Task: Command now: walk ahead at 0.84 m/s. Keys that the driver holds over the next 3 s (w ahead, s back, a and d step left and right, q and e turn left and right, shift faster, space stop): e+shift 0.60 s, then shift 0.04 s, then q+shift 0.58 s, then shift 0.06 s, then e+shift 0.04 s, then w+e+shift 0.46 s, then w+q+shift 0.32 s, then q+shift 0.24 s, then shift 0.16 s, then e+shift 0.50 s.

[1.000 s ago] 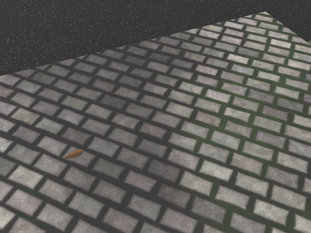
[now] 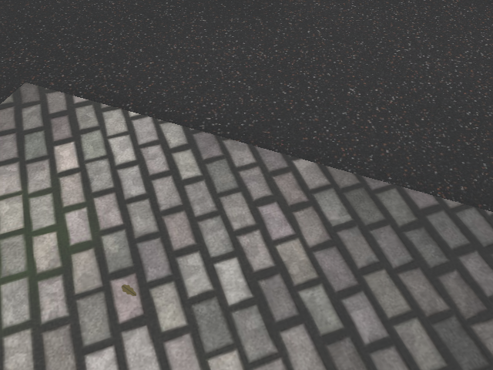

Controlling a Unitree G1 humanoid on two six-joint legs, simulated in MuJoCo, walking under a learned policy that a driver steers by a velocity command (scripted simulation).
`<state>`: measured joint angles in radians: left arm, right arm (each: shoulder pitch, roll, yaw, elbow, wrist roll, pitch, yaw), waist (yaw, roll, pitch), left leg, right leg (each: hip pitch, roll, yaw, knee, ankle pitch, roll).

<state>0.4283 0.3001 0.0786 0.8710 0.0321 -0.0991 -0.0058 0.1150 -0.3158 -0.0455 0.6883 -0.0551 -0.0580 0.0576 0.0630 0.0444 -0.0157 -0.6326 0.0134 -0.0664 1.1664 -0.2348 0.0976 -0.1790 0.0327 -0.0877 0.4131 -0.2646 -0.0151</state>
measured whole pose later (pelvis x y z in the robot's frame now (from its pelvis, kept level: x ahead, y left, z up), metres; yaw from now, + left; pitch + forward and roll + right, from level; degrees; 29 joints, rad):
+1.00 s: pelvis +0.32 -0.02 +0.00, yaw -22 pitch -1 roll -1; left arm 0.15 0.21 0.02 0.70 0.03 0.03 0.03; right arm 0.29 -0.24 -0.05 0.77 -0.01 0.07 0.03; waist -0.03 0.00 0.04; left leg -0.33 0.02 0.05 0.81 -0.46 0.01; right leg -0.30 0.00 -0.18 0.50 -0.19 -0.08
